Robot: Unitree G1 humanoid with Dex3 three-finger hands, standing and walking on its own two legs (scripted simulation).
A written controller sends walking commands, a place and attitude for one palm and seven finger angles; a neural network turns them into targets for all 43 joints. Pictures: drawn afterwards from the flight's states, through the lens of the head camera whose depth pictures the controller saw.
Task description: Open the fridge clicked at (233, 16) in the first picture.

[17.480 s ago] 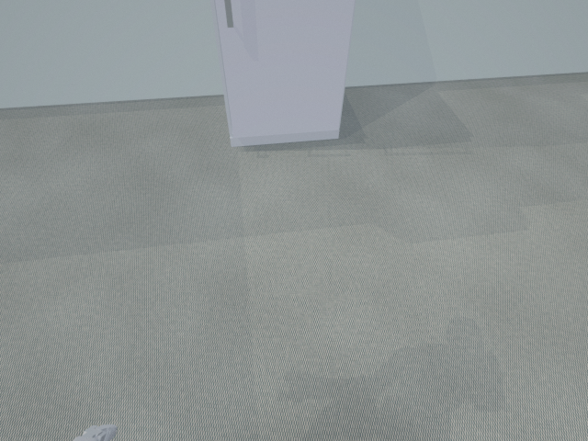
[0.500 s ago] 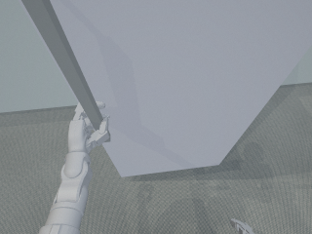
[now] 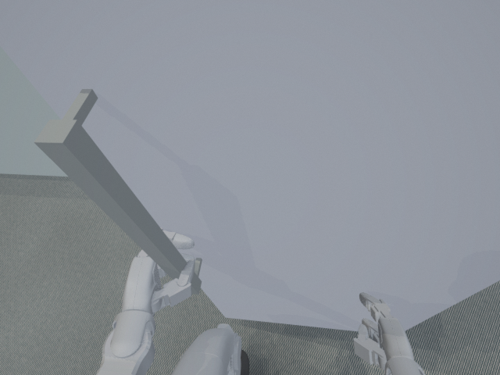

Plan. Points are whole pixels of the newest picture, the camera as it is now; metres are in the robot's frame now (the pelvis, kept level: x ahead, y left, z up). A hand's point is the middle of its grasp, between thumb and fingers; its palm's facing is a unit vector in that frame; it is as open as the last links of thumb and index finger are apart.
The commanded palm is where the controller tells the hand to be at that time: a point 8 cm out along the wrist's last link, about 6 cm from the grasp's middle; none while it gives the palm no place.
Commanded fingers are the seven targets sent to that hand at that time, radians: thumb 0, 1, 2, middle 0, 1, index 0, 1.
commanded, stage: walk backward, drawing the door open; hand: left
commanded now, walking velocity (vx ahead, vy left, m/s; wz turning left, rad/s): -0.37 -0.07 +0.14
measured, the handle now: (159, 227) +0.29 +0.14 +0.10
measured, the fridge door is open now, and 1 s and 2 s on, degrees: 1 1 14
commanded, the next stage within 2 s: none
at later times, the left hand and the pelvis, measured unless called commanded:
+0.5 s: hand (191, 280) +0.25 +0.11 +0.01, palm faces +0.44 -0.85 -0.28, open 6.3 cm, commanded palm +0.19 +0.14 -0.01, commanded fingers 0.00 0.90 0.90 -0.45 -1.40 -0.45 -1.40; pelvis -0.01 -0.12 -0.02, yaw +8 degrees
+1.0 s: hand (192, 285) +0.24 +0.11 +0.01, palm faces +0.43 -0.87 -0.23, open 6.6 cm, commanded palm +0.18 +0.14 -0.01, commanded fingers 0.00 0.90 0.90 -0.45 -1.40 -0.45 -1.40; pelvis -0.04 -0.17 -0.02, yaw +24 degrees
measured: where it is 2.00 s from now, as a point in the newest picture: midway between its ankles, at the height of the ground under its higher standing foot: outside the picture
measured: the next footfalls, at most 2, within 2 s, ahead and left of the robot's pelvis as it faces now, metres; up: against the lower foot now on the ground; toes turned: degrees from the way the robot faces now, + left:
left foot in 0.08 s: +0.24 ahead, +0.10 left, -0.03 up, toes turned +1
right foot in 0.22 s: +0.09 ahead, -0.15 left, -0.03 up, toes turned +3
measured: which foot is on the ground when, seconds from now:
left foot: up 0.00-0.06, down 0.08-0.24, up 0.26-0.72, down 0.74-1.00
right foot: down 0.00-0.04, up 0.06-0.20, down 0.22-0.74, up 0.76-1.00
